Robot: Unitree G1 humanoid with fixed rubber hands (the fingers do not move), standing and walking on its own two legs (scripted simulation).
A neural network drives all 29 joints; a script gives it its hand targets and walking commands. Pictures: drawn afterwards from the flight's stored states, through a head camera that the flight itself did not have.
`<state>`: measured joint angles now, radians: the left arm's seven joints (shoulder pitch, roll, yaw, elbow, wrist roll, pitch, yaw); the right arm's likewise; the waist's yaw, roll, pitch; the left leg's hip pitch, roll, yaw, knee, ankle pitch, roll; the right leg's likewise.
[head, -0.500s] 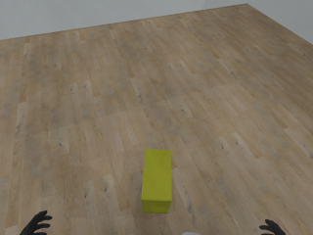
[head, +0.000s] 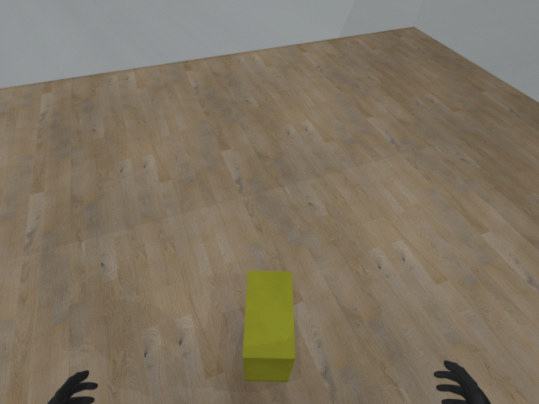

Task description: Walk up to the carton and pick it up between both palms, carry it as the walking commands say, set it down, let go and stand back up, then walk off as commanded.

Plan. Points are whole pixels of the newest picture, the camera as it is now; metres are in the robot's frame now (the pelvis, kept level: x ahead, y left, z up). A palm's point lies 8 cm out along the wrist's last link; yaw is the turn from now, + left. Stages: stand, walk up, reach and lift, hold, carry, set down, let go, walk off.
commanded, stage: stand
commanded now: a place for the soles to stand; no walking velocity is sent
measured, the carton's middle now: (268, 327) +0.44 -0.01 -0.64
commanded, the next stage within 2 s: reach and lift in 0.72 s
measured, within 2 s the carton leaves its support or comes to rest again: neither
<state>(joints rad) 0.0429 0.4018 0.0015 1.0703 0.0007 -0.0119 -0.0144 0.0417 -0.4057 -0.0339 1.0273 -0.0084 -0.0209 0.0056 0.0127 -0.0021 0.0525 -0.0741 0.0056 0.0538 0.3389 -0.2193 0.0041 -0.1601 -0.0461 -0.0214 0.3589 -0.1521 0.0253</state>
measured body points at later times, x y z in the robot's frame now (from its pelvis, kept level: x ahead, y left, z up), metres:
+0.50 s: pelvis -0.01 -0.02 +0.00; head +0.00 -0.04 +0.45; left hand +0.11 +0.29 -0.10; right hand +0.09 -0.35 -0.12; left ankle -0.02 +0.11 -0.75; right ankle +0.03 -0.14 -0.75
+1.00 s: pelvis -0.02 -0.03 -0.02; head +0.07 -0.03 +0.42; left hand +0.16 +0.27 -0.11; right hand +0.19 -0.29 -0.12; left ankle -0.02 +0.11 -0.75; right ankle +0.03 -0.14 -0.75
